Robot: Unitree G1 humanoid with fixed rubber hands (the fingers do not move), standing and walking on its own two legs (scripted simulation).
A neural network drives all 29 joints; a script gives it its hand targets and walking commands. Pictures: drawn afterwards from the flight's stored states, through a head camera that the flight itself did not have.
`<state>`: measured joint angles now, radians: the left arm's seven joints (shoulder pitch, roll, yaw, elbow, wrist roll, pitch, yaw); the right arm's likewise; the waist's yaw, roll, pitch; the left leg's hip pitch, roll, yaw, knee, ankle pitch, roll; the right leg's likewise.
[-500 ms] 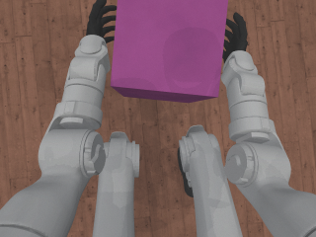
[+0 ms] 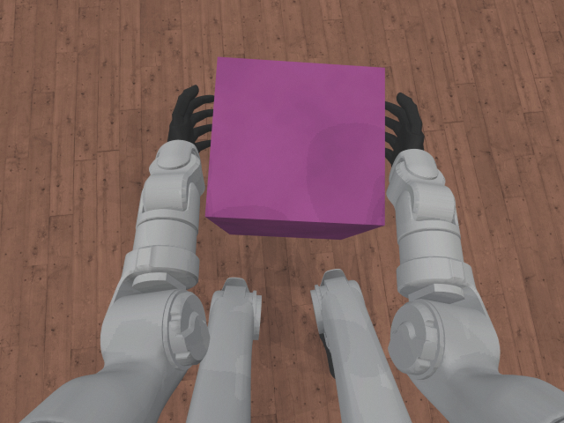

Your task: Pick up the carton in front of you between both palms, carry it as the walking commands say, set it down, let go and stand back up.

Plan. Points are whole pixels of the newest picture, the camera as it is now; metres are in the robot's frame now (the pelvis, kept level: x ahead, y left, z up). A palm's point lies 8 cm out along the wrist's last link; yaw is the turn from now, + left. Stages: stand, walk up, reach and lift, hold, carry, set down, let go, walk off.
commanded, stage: reach and lift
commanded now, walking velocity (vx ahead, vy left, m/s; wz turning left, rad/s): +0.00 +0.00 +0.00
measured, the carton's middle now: (292, 167) +0.46 -0.02 -0.12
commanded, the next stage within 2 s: none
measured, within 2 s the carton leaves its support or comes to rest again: neither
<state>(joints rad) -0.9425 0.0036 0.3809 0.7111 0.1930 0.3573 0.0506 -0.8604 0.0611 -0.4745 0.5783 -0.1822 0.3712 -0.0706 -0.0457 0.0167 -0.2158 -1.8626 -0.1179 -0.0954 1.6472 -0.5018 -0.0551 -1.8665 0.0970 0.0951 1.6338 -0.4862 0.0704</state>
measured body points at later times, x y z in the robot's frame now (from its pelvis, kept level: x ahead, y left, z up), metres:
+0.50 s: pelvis +0.05 +0.00 +0.15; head +0.17 +0.00 +0.58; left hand +0.44 +0.14 +0.10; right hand +0.42 -0.17 +0.11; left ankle +0.10 +0.13 -0.50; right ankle +0.10 -0.13 -0.50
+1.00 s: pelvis +0.09 +0.00 +0.24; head +0.07 -0.01 +0.69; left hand +0.39 +0.15 +0.25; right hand +0.39 -0.16 +0.25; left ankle +0.10 +0.13 -0.50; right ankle +0.10 -0.13 -0.50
